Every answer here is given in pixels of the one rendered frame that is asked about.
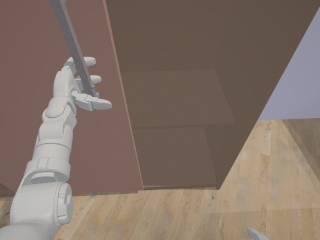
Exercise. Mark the robot right hand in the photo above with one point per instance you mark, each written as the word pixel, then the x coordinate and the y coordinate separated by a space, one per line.
pixel 255 235

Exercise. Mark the robot left hand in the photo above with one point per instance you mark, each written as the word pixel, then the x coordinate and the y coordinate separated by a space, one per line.
pixel 65 85

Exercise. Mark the left robot forearm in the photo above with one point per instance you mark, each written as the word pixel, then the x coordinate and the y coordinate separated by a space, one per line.
pixel 50 160

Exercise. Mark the handle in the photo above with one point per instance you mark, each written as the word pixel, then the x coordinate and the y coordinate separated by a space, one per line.
pixel 68 32

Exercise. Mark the left robot upper arm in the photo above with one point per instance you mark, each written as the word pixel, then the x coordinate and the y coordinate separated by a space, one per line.
pixel 39 211

